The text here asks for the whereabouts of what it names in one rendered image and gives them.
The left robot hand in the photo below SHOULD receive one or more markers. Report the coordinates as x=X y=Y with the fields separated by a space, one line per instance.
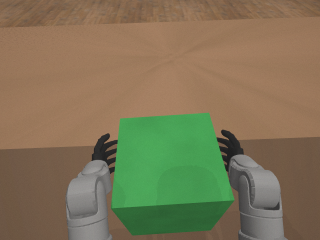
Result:
x=100 y=152

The robot left forearm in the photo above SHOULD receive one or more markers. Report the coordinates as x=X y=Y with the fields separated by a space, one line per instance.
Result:
x=86 y=203

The robot right forearm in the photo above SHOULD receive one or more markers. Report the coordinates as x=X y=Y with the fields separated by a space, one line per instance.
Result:
x=259 y=197

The right robot hand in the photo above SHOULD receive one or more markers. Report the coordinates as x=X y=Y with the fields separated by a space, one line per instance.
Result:
x=233 y=145

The carton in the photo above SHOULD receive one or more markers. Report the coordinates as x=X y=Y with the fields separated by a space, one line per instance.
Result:
x=169 y=175

